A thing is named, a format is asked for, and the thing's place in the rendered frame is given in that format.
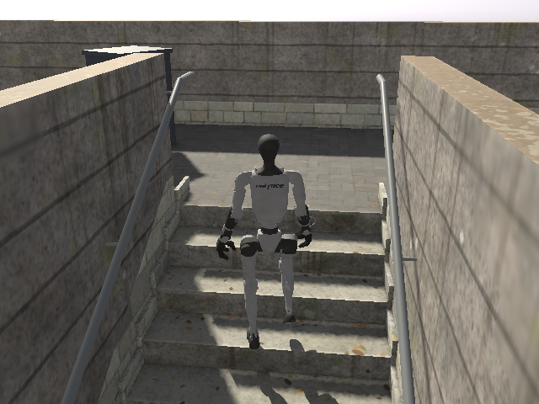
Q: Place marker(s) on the stairs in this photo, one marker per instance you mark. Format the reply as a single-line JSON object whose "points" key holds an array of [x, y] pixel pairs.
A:
{"points": [[196, 349]]}

